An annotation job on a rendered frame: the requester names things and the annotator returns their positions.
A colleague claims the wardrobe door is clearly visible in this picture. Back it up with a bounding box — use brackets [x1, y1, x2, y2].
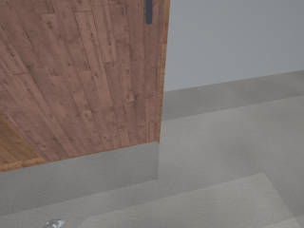
[0, 0, 165, 162]
[0, 112, 42, 165]

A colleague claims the left robot hand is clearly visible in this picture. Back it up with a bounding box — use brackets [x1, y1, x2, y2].
[42, 218, 66, 228]

